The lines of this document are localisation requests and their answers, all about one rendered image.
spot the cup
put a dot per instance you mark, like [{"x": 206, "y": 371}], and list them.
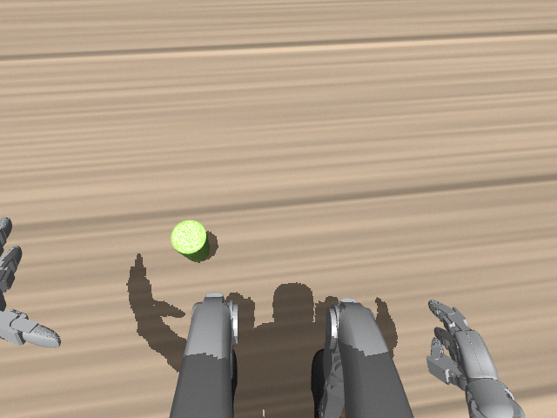
[{"x": 190, "y": 239}]

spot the left robot hand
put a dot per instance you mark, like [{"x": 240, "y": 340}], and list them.
[{"x": 15, "y": 326}]

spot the right robot arm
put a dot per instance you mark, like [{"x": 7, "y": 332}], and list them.
[{"x": 488, "y": 398}]

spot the right robot hand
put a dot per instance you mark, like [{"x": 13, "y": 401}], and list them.
[{"x": 470, "y": 359}]

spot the right robot foot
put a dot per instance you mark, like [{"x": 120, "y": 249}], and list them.
[{"x": 318, "y": 382}]

